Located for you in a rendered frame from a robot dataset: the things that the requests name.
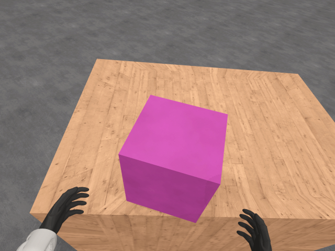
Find pedestal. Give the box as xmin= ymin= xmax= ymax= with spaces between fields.
xmin=30 ymin=59 xmax=335 ymax=251

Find robot left forearm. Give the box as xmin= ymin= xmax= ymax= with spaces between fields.
xmin=16 ymin=229 xmax=57 ymax=251

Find carton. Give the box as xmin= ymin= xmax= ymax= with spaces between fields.
xmin=118 ymin=95 xmax=228 ymax=223

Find left robot hand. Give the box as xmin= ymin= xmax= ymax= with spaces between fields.
xmin=39 ymin=187 xmax=89 ymax=234

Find right robot hand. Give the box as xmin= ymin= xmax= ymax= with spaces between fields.
xmin=237 ymin=209 xmax=272 ymax=251

